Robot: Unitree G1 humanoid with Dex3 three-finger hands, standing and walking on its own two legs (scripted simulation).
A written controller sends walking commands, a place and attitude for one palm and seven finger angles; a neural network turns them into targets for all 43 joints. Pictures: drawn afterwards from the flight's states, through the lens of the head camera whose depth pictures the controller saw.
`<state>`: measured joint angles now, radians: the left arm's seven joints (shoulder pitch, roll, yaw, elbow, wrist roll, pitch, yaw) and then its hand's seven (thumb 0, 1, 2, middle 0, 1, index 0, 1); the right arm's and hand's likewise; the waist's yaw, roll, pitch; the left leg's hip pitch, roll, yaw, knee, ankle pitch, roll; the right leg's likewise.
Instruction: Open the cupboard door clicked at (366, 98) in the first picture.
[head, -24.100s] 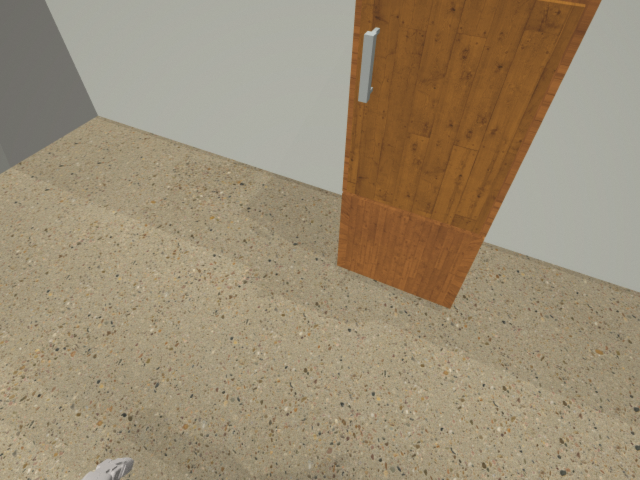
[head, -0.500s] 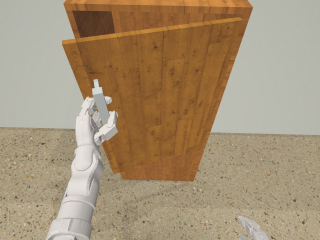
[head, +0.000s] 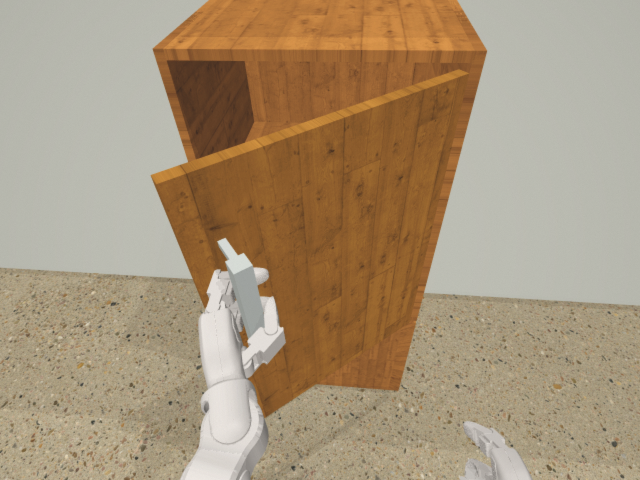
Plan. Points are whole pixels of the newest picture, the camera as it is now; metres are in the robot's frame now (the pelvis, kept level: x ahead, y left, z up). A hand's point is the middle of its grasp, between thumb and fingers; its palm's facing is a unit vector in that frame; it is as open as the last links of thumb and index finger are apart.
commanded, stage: open thumb and fingers to let go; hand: left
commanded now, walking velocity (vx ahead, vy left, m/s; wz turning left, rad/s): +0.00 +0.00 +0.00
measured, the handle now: (243, 295) +0.32 +0.11 +0.10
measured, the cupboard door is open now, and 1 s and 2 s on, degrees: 39 39 42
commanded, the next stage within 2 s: slide the hand sideways off the handle in 0.90 s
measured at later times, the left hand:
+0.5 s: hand (268, 333) +0.27 +0.07 +0.09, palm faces +0.31 -0.95 +0.00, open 10.6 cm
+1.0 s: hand (269, 333) +0.27 +0.07 +0.09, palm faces +0.25 -0.97 +0.00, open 14.9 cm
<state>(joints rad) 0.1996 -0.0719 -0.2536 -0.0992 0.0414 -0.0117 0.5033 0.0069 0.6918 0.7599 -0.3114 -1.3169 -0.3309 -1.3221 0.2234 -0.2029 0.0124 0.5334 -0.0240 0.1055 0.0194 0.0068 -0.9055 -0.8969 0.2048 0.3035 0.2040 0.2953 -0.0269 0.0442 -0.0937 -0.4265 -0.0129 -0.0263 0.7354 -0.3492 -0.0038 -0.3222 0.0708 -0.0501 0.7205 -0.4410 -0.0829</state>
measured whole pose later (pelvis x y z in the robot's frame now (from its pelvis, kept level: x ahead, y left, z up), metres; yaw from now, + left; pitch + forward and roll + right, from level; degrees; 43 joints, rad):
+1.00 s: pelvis -0.01 +0.01 +0.00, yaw +1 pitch +2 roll +0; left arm 0.15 -0.06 -0.30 -0.07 0.04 -0.01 0.50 -0.01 -0.50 0.30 -0.33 -0.64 -0.34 -0.65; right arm 0.18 -0.19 0.03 0.55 -0.02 0.10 0.01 0.01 -0.91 -0.90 0.20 0.30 0.20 0.30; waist -0.01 0.05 -0.07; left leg -0.44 -0.02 -0.03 0.77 -0.35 0.01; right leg -0.33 0.06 -0.06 0.74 -0.44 -0.07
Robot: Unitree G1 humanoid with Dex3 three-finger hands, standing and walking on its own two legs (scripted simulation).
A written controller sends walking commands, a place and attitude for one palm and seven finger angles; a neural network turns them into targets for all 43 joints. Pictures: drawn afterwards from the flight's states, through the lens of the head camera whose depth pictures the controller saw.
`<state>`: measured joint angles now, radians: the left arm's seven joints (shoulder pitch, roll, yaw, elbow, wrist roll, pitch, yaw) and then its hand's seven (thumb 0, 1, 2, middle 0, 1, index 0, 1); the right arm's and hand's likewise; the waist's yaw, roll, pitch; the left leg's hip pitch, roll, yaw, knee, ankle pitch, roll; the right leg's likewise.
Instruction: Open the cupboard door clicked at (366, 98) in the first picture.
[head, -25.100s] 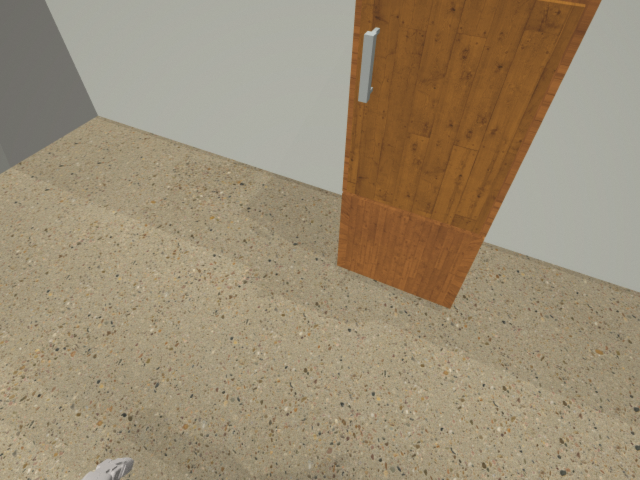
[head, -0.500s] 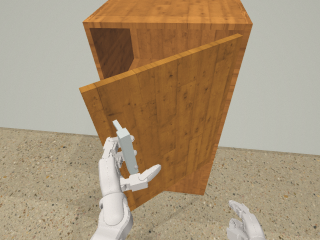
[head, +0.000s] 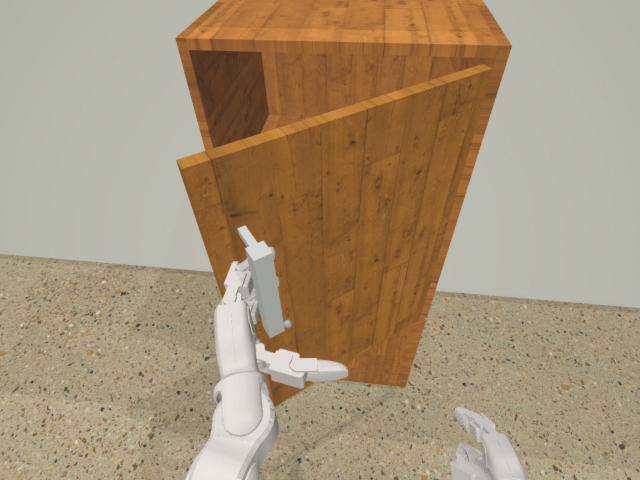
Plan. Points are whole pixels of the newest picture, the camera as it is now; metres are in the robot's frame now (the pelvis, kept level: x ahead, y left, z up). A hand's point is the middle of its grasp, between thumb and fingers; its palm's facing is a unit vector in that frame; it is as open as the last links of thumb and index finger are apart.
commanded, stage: slide the hand sideways off the handle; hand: left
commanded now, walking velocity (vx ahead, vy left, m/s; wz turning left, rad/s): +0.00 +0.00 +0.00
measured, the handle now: (260, 283) +0.33 +0.09 +0.10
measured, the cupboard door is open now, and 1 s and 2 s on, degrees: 39 42 42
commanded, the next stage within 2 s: draw the hand back to the body in 1.20 s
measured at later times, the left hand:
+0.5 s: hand (275, 367) +0.22 +0.06 +0.09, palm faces -0.18 -0.98 +0.00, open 16.1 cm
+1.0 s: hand (207, 405) +0.18 +0.13 +0.09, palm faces -0.07 -1.00 -0.04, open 16.3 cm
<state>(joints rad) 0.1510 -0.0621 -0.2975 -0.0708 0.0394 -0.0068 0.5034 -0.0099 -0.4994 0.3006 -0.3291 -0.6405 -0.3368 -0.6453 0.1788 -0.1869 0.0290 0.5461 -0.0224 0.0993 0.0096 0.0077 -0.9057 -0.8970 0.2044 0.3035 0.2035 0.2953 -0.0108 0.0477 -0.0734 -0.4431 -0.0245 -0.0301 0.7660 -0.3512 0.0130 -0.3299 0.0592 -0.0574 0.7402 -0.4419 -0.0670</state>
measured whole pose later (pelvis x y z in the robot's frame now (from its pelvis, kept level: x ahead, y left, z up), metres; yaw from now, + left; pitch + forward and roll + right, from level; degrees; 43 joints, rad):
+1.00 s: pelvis +0.00 +0.00 -0.01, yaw -1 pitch +5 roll -1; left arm 0.59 0.19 -0.05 -0.37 -0.18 -0.21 -0.11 -0.01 -0.50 0.30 -0.17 -0.31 -0.17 -0.30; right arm 0.27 -0.24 0.03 0.42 0.03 -0.04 -0.01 0.01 -0.90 -0.90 0.20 0.30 0.20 0.30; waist 0.00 0.05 -0.10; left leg -0.55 -0.02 -0.02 0.87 -0.40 0.02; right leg -0.44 0.06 -0.05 0.84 -0.48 -0.06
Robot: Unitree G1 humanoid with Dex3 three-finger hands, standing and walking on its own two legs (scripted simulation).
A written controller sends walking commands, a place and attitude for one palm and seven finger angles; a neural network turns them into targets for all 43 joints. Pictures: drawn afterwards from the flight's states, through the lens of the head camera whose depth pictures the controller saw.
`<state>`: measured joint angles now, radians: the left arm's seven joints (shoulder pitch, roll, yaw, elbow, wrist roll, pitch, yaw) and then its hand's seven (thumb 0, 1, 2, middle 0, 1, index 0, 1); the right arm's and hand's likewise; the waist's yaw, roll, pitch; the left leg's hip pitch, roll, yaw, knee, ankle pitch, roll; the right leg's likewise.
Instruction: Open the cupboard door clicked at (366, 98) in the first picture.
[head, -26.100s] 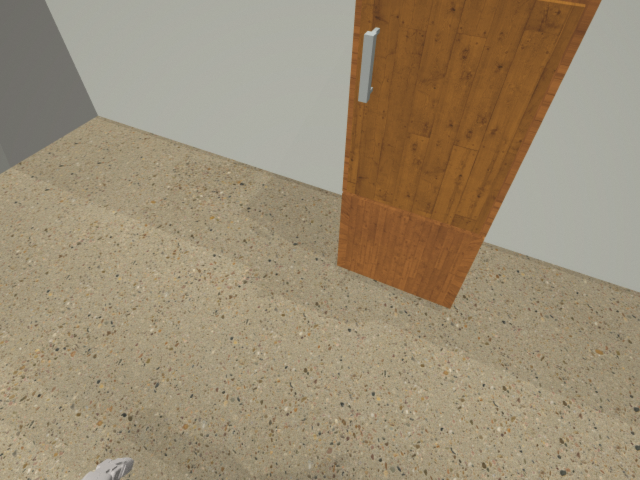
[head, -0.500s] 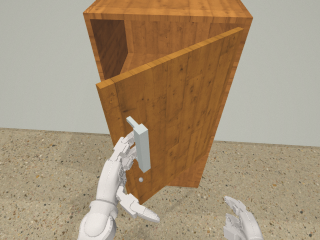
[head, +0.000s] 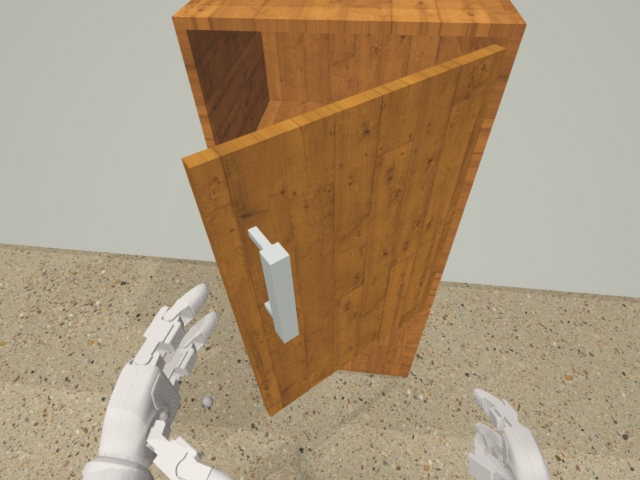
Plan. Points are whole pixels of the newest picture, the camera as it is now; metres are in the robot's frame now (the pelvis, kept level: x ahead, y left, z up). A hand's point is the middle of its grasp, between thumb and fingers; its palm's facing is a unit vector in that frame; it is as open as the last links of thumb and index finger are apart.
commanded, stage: slide the hand sideways off the handle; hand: left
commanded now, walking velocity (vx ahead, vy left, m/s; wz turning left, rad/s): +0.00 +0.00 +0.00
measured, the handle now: (272, 286) +0.31 +0.08 +0.12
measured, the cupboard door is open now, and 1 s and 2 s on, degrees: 42 42 42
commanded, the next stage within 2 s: draw the hand back to the body in 0.20 s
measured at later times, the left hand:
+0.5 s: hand (167, 403) +0.18 +0.16 +0.11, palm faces -0.08 -0.99 -0.05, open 16.3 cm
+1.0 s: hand (79, 387) +0.18 +0.23 +0.14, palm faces +0.20 -0.95 -0.26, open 15.0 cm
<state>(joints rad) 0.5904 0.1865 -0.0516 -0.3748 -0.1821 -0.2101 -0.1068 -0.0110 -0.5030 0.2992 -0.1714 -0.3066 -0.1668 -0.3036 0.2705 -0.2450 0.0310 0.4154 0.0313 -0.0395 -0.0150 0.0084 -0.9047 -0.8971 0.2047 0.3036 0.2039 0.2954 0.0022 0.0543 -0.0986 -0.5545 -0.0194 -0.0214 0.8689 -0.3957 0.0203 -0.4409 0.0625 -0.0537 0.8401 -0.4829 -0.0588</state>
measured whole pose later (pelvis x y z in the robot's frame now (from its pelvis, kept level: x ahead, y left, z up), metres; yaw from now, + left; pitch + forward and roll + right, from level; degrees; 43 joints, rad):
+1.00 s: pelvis +0.00 +0.03 +0.02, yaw -1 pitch +1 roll -3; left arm 0.62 0.30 0.13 -0.54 -0.10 -0.02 0.06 -0.01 -0.26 0.40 -0.17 -0.30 -0.16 -0.30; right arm 0.26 -0.22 0.06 0.48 0.04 -0.09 -0.10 0.01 -0.90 -0.90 0.21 0.30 0.21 0.30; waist 0.04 0.05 -0.07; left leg -0.40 -0.03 -0.01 0.71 -0.32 0.06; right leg -0.27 0.05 -0.03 0.63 -0.37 -0.02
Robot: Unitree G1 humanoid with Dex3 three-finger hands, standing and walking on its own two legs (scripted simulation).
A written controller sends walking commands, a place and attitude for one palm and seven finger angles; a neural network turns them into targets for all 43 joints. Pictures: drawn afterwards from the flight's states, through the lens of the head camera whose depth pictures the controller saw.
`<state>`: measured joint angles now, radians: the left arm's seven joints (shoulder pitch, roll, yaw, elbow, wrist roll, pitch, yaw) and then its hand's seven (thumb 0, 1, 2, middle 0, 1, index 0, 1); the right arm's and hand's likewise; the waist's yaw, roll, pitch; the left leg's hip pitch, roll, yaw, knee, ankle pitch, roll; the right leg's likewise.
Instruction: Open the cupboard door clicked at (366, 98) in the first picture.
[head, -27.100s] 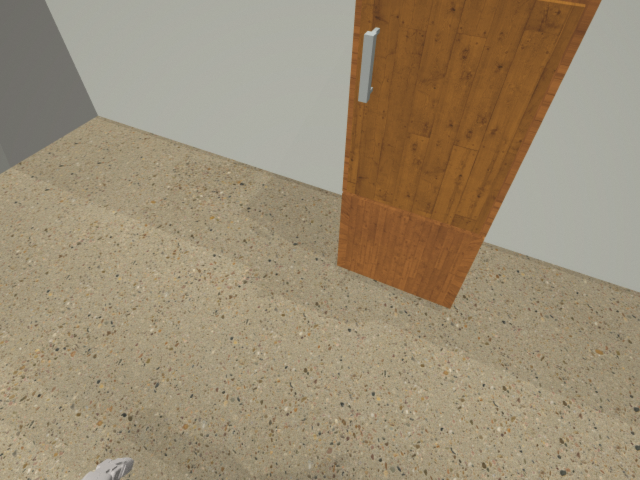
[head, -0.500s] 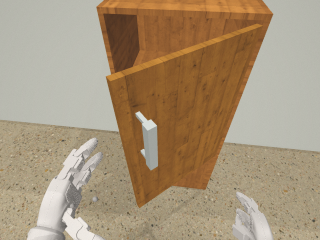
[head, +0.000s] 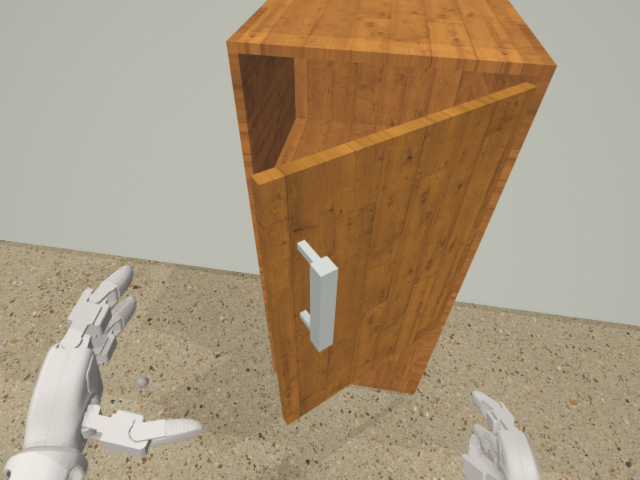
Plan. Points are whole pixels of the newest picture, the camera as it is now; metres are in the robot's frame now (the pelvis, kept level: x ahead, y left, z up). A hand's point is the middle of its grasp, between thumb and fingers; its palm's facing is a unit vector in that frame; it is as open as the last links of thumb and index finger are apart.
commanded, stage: draw the hand back to the body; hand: left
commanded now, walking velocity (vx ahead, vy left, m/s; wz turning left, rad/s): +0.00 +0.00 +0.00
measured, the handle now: (313, 297) +0.31 +0.05 +0.09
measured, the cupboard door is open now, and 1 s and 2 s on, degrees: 42 42 42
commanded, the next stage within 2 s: step back with the hand held close in 0.88 s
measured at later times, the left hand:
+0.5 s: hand (94, 306) +0.23 +0.25 +0.17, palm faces +0.38 -0.82 -0.42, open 9.1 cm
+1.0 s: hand (110, 310) +0.22 +0.23 +0.17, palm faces +0.40 -0.82 -0.40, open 7.4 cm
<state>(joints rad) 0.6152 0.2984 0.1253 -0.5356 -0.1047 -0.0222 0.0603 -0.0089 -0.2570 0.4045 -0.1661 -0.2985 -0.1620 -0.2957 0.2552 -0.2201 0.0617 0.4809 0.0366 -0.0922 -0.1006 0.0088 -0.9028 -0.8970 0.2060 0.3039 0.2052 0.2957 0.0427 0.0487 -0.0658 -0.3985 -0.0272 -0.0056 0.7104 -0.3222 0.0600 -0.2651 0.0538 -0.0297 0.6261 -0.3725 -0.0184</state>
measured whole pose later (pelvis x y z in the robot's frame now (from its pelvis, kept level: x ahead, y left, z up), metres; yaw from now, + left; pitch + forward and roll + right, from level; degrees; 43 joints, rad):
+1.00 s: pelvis +0.03 -0.02 +0.02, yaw -1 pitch -2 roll -1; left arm 0.51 0.36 0.32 -0.42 -0.08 -0.06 0.11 0.02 0.89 0.90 -0.21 -0.30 -0.21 -0.30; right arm 0.19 -0.23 0.02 0.62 0.02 -0.05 -0.07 0.01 -0.90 -0.90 0.21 0.30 0.21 0.30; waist 0.06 0.05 -0.01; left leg -0.17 -0.02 0.01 0.46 -0.25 0.03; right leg -0.05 0.06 0.00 0.38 -0.29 -0.04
